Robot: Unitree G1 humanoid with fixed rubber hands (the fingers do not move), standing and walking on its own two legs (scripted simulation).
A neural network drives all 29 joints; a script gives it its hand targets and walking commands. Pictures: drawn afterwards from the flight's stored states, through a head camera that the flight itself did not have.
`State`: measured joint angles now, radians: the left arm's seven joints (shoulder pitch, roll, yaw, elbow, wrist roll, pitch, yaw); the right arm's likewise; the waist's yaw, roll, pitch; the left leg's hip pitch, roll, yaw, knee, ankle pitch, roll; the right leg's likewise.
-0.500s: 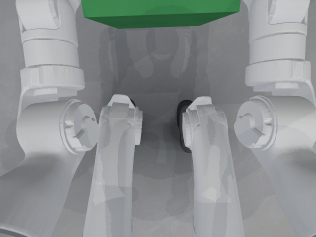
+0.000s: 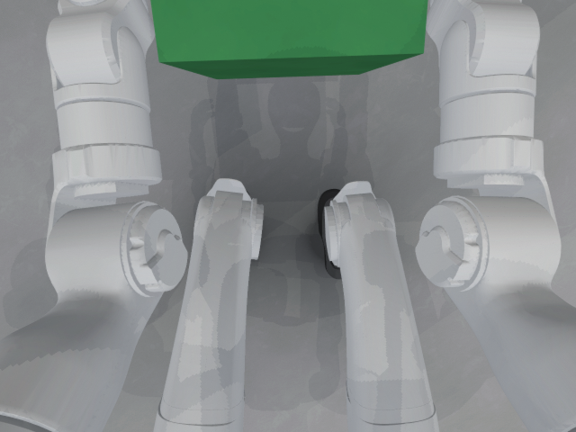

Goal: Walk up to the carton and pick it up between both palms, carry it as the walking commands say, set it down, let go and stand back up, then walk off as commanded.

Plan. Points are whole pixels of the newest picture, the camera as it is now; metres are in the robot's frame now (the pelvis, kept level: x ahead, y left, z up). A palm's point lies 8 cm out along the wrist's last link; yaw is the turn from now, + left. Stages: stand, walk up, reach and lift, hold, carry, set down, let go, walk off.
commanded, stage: reach and lift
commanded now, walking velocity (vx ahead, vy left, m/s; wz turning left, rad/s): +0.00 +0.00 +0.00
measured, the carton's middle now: out of the picture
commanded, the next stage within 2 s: none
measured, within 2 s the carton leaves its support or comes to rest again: neither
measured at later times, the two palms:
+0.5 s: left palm out of the picture +0.52 +0.17 -0.03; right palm out of the picture +0.54 -0.13 -0.03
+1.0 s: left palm out of the picture +0.49 +0.17 +0.07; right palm out of the picture +0.50 -0.13 +0.07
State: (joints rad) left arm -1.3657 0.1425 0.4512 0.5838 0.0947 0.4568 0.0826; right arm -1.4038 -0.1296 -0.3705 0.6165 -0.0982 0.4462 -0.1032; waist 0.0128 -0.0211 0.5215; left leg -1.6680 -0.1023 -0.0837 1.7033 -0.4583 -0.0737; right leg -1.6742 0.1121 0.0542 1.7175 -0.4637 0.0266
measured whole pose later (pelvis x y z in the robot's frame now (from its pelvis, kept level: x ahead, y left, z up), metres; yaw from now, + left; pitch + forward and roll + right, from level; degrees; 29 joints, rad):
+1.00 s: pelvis +0.05 +0.00 +0.11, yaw +0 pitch +29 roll +1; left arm -0.89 0.00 0.45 0.70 0.17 0.40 0.05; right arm -0.91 0.03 -0.39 0.70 -0.19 0.40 -0.08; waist 0.01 -0.02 -0.05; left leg -1.38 -0.10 -0.12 1.27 -0.39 -0.06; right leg -1.39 0.10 0.08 1.29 -0.40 0.01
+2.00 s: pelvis +0.13 +0.00 +0.24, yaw +0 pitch +12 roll +0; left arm -0.36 -0.13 0.36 0.48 0.24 0.42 -0.01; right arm -0.37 0.17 -0.30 0.48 -0.26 0.41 -0.03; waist 0.03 -0.01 -0.09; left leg -0.55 -0.06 -0.13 0.60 -0.26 -0.02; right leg -0.56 0.08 0.13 0.61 -0.27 -0.01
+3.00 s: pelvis +0.13 +0.00 +0.26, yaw +1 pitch -7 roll +0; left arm -0.33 -0.12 0.27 0.33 0.24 0.75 0.01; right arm -0.32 0.16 -0.24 0.33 -0.25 0.73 -0.02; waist -0.01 -0.01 0.01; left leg -0.08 -0.05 -0.15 0.39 -0.20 -0.01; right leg -0.07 0.05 0.11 0.39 -0.20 -0.01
